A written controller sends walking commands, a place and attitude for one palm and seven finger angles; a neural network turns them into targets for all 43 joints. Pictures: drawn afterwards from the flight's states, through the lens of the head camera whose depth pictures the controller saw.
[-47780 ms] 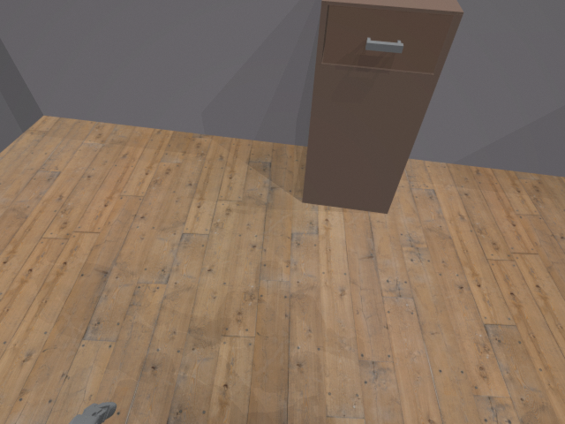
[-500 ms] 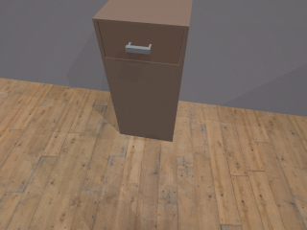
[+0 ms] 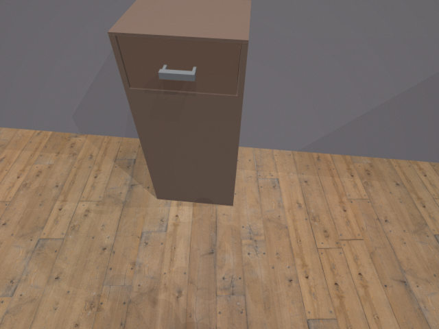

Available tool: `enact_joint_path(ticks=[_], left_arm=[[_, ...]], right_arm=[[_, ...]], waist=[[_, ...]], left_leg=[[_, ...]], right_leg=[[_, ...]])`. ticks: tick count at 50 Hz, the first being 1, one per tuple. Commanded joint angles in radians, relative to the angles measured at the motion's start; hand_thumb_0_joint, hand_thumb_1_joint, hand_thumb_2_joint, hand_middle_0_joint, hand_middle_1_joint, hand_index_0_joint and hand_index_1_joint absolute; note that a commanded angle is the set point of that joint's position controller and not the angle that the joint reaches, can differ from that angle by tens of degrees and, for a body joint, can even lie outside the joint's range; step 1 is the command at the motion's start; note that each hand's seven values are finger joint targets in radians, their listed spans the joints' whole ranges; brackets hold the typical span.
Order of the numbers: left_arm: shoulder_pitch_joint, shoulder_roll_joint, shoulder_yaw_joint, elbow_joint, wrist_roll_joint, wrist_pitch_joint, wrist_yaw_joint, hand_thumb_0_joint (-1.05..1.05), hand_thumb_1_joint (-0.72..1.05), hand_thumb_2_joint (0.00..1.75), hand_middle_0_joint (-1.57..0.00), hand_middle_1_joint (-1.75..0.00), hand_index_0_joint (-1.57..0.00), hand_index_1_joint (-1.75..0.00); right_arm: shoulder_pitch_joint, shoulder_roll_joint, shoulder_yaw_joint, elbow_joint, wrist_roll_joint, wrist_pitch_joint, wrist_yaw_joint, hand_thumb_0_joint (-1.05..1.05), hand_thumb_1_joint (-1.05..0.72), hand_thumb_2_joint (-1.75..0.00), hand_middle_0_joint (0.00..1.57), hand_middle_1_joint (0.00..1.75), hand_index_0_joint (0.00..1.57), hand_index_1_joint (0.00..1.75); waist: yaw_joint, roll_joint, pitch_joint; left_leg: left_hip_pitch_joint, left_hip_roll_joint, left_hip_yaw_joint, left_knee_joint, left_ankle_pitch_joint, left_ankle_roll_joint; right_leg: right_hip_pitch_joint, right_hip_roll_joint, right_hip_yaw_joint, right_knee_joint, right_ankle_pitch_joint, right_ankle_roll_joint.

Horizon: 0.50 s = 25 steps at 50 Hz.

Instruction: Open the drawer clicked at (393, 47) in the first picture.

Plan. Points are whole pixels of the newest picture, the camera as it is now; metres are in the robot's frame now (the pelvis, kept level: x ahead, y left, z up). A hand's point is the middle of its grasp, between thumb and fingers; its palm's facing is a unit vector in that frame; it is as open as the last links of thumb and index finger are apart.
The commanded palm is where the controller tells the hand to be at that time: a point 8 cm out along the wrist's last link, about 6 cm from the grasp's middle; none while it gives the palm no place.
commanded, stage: take the last steps up to it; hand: left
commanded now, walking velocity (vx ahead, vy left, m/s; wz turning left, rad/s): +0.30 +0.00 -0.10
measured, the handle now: (178, 71) +0.83 +0.16 +0.03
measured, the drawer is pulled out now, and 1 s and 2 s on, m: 0.00 0.00 0.00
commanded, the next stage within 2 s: come to a stop and stand still in 0.72 s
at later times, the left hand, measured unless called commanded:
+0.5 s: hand (150, 301) +0.21 +0.17 -0.19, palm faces -0.02 -0.98 -0.22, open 7.3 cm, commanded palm none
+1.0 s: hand (160, 256) +0.32 +0.16 -0.18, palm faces +0.00 -0.98 -0.20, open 7.3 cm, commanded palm none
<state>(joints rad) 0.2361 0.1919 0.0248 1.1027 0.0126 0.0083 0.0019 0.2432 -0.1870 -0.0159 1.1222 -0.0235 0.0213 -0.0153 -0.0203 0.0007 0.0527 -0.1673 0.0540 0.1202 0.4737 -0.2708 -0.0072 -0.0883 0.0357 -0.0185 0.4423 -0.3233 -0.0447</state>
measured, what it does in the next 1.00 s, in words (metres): walks ahead: right foot, then left foot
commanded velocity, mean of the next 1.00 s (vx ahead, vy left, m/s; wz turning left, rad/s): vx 0.13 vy -0.01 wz -0.04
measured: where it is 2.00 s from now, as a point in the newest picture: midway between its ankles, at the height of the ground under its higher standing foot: outside the picture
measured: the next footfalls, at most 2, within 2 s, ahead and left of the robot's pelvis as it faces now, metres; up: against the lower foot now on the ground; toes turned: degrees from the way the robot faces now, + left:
right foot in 0.46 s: +0.21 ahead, -0.14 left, +0.00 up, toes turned -11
left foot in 0.76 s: +0.30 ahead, +0.10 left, +0.00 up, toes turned +4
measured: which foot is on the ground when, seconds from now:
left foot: down 0.00-0.46, up 0.48-0.74, down 0.76-1.00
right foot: down 0.00-0.18, up 0.20-0.44, down 0.46-0.76, up 0.78-1.00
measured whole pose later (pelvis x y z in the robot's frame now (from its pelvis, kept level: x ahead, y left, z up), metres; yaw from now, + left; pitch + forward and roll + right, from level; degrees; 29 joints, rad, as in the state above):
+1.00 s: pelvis +0.28 -0.03 +0.00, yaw -2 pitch +0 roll +0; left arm 0.21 0.19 0.05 1.05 0.01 -0.01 0.01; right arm 0.22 -0.15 -0.03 1.05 -0.02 -0.01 -0.05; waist 0.00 -0.03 0.12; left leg -0.19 0.05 0.10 0.49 -0.29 -0.01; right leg -0.32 -0.05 -0.07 0.60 -0.22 0.01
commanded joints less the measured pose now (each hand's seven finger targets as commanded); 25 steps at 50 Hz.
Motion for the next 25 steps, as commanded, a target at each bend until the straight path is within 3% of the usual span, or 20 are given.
enact_joint_path(ticks=[1,3,5,6,7,8,9,10,11,12,14,16,18,19,20,21,22,23,24,25], left_arm=[[0.085,0.142,0.042,-0.021,0.006,-0.013,0.008,0.00,0.90,0.90,-0.20,-0.30,-0.20,-0.30],[0.098,0.138,0.047,-0.017,0.005,-0.019,0.009,0.00,0.90,0.90,-0.20,-0.30,-0.20,-0.30],[0.103,0.128,0.050,-0.015,0.002,-0.024,0.010,0.00,0.90,0.90,-0.20,-0.30,-0.20,-0.30],[0.102,0.116,0.050,-0.017,0.001,-0.027,0.009,0.00,0.90,0.90,-0.20,-0.30,-0.20,-0.30],[0.080,0.096,0.048,-0.025,0.001,-0.032,0.006,0.00,0.90,0.90,-0.20,-0.30,-0.20,-0.30],[0.041,0.062,0.043,-0.047,-0.002,-0.039,0.002,0.00,0.90,0.90,-0.20,-0.30,-0.20,-0.30],[-0.044,0.037,0.032,-0.083,-0.005,-0.053,0.002,0.00,0.90,0.90,-0.20,-0.30,-0.20,-0.30],[-0.084,0.051,0.038,-0.098,0.000,-0.053,0.006,0.00,0.90,0.90,-0.20,-0.30,-0.20,-0.30],[-0.099,0.054,0.042,-0.100,-0.002,-0.053,0.005,0.00,0.90,0.90,-0.20,-0.30,-0.20,-0.30],[-0.095,0.033,0.043,-0.099,-0.002,-0.048,0.000,0.00,0.90,0.90,-0.20,-0.30,-0.20,-0.30],[-0.091,-0.002,0.039,-0.106,0.001,-0.033,-0.019,0.00,0.90,0.90,-0.20,-0.30,-0.20,-0.30],[-0.073,-0.023,0.034,-0.102,0.003,-0.028,-0.031,0.00,0.90,0.90,-0.20,-0.30,-0.20,-0.30],[-0.041,-0.019,0.038,-0.089,0.005,-0.028,-0.035,0.00,0.90,0.90,-0.20,-0.30,-0.20,-0.30],[-0.011,-0.011,0.042,-0.076,0.006,-0.028,-0.035,0.00,0.90,0.90,-0.20,-0.30,-0.20,-0.30],[0.054,0.005,0.050,-0.058,0.006,-0.030,-0.033,0.00,0.90,0.90,-0.20,-0.30,-0.20,-0.30],[0.168,0.043,0.064,-0.029,0.006,-0.039,-0.028,0.00,0.90,0.90,-0.20,-0.30,-0.20,-0.30],[0.301,0.120,0.087,0.009,0.013,-0.050,-0.018,0.00,0.90,0.90,-0.20,-0.30,-0.20,-0.30],[0.391,0.218,0.110,0.027,0.009,-0.057,-0.003,0.00,0.90,0.90,-0.20,-0.30,-0.20,-0.30],[0.333,0.208,0.099,0.018,-0.003,-0.054,0.009,0.00,0.90,0.90,-0.20,-0.30,-0.20,-0.30],[0.237,0.185,0.091,-0.009,-0.005,-0.049,0.018,0.00,0.90,0.90,-0.20,-0.30,-0.20,-0.30]], right_arm=[[0.025,-0.091,-0.025,-0.044,-0.008,-0.025,0.004,0.00,-0.90,-0.90,0.20,0.30,0.20,0.30],[0.052,-0.068,-0.024,-0.040,-0.008,-0.033,0.004,0.00,-0.90,-0.90,0.20,0.30,0.20,0.30],[0.088,-0.054,-0.025,-0.030,-0.007,-0.042,0.002,0.00,-0.90,-0.90,0.20,0.30,0.20,0.30],[0.114,-0.053,-0.026,-0.022,-0.005,-0.047,-0.001,0.00,-0.90,-0.90,0.20,0.30,0.20,0.30],[0.187,-0.067,-0.030,-0.001,-0.008,-0.055,-0.007,0.00,-0.90,-0.90,0.20,0.30,0.20,0.30],[0.299,-0.116,-0.044,0.041,-0.015,-0.065,-0.016,0.00,-0.90,-0.90,0.20,0.30,0.20,0.30],[0.436,-0.144,-0.055,0.082,-0.022,-0.072,-0.028,0.00,-0.90,-0.90,0.20,0.30,0.20,0.30],[0.481,-0.135,-0.044,0.094,-0.018,-0.072,-0.034,0.00,-0.90,-0.90,0.20,0.30,0.20,0.30],[0.445,-0.103,-0.039,0.080,-0.013,-0.074,-0.035,0.00,-0.90,-0.90,0.20,0.30,0.20,0.30],[0.392,-0.096,-0.037,0.063,-0.015,-0.077,-0.036,0.00,-0.90,-0.90,0.20,0.30,0.20,0.30],[0.295,-0.098,-0.036,0.045,-0.018,-0.082,-0.034,0.00,-0.90,-0.90,0.20,0.30,0.20,0.30],[0.265,-0.093,-0.033,0.046,-0.018,-0.081,-0.028,0.00,-0.90,-0.90,0.20,0.30,0.20,0.30],[0.260,-0.100,-0.032,0.050,-0.016,-0.079,-0.022,0.00,-0.90,-0.90,0.20,0.30,0.20,0.30],[0.259,-0.103,-0.034,0.052,-0.013,-0.075,-0.020,0.00,-0.90,-0.90,0.20,0.30,0.20,0.30],[0.244,-0.109,-0.034,0.050,-0.008,-0.071,-0.018,0.00,-0.90,-0.90,0.20,0.30,0.20,0.30],[0.215,-0.107,-0.036,0.037,0.001,-0.069,-0.015,0.00,-0.90,-0.90,0.20,0.30,0.20,0.30],[0.188,-0.067,-0.030,0.016,0.014,-0.073,-0.005,0.00,-0.90,-0.90,0.20,0.30,0.20,0.30],[0.158,0.001,-0.021,-0.034,0.023,-0.077,-0.001,0.00,-0.90,-0.90,0.20,0.30,0.20,0.30],[0.120,-0.036,-0.035,-0.046,0.014,-0.066,0.001,0.00,-0.90,-0.90,0.20,0.30,0.20,0.30],[0.100,-0.010,-0.039,-0.046,0.013,-0.064,0.005,0.00,-0.90,-0.90,0.20,0.30,0.20,0.30]], waist=[[0.026,-0.070,0.129],[0.019,-0.103,0.145],[0.006,-0.081,0.145],[-0.004,-0.047,0.129],[-0.039,0.032,0.100],[-0.078,0.189,0.055],[-0.127,0.294,0.022],[-0.126,0.223,0.014],[-0.106,0.118,0.029],[-0.080,0.084,0.066],[-0.031,0.095,0.114],[-0.013,0.134,0.108],[0.003,0.139,0.094],[0.017,0.130,0.084],[0.052,0.109,0.053],[0.109,0.045,-0.009],[0.171,-0.108,-0.061],[0.187,-0.369,-0.098],[0.159,-0.246,-0.053],[0.119,-0.132,0.025]], left_leg=[[-0.094,0.034,-0.053,-0.003,-0.181,0.019],[-0.126,0.019,-0.025,0.050,-0.139,0.015],[-0.091,0.019,-0.019,0.049,-0.100,0.016],[-0.035,0.029,-0.032,0.022,-0.070,0.026],[0.082,0.076,-0.089,-0.048,0.017,0.052],[0.249,0.198,-0.272,-0.115,0.146,0.122],[0.405,0.353,-0.449,-0.179,0.429,0.216],[0.410,0.400,-0.429,-0.161,0.614,0.244],[0.371,0.402,-0.379,-0.153,0.636,0.250],[0.290,0.379,-0.323,-0.175,0.541,0.228],[0.140,0.313,-0.203,-0.240,0.312,0.166],[0.055,0.244,-0.108,-0.249,0.221,0.131],[0.009,0.226,-0.071,-0.219,0.211,0.131],[-0.011,0.215,-0.055,-0.180,0.231,0.126],[-0.039,0.198,-0.032,-0.106,0.268,0.113],[-0.099,0.153,0.010,0.048,0.299,0.088],[-0.256,0.078,0.080,0.296,0.153,0.048],[-0.429,-0.027,0.060,0.656,-0.303,0.025],[-0.483,0.010,-0.073,0.823,-0.329,0.033],[-0.510,0.058,-0.098,0.834,-0.244,0.027]], right_leg=[[-0.150,-0.161,0.219,-0.181,-0.282,-0.071],[-0.129,-0.186,0.238,-0.177,-0.239,-0.094],[-0.145,-0.186,0.219,-0.135,-0.138,-0.099],[-0.170,-0.160,0.188,-0.085,-0.059,-0.090],[-0.233,-0.113,0.110,0.047,0.067,-0.063],[-0.380,-0.039,0.005,0.293,0.137,-0.027],[-0.577,-0.004,-0.060,0.545,-0.161,0.001],[-0.630,-0.055,0.006,0.679,-0.217,0.000],[-0.633,-0.098,0.022,0.699,-0.192,-0.001],[-0.606,-0.127,0.027,0.663,-0.172,0.003],[-0.504,-0.148,-0.002,0.510,-0.104,0.010],[-0.373,-0.110,-0.083,0.365,-0.049,0.015],[-0.265,-0.073,-0.139,0.280,0.004,0.011],[-0.202,-0.051,-0.164,0.248,0.040,0.006],[-0.105,-0.030,-0.182,0.197,0.080,-0.001],[0.063,-0.028,-0.158,0.130,0.105,-0.017],[0.235,-0.172,0.033,0.037,0.000,-0.068],[0.284,-0.453,0.479,-0.172,-0.013,-0.173],[0.207,-0.484,0.538,-0.223,-0.072,-0.204],[0.092,-0.467,0.455,-0.235,-0.119,-0.204]])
